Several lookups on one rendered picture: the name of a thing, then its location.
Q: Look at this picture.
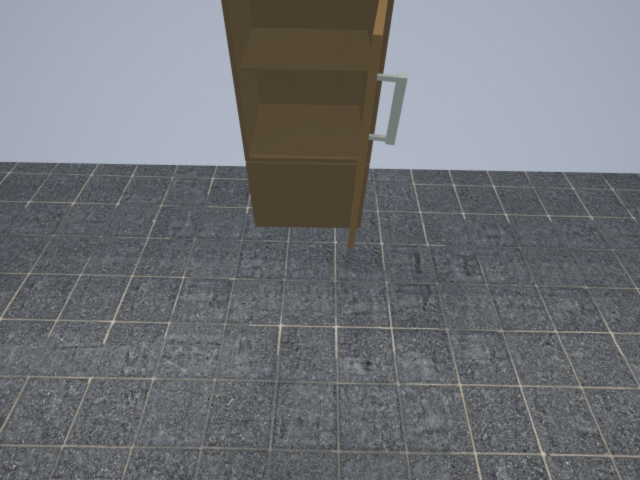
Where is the handle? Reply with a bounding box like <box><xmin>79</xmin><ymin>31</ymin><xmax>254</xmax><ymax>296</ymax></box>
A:
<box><xmin>368</xmin><ymin>73</ymin><xmax>408</xmax><ymax>145</ymax></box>

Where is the cupboard door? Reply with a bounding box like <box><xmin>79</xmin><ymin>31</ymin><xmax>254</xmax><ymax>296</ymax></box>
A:
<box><xmin>347</xmin><ymin>0</ymin><xmax>388</xmax><ymax>248</ymax></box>

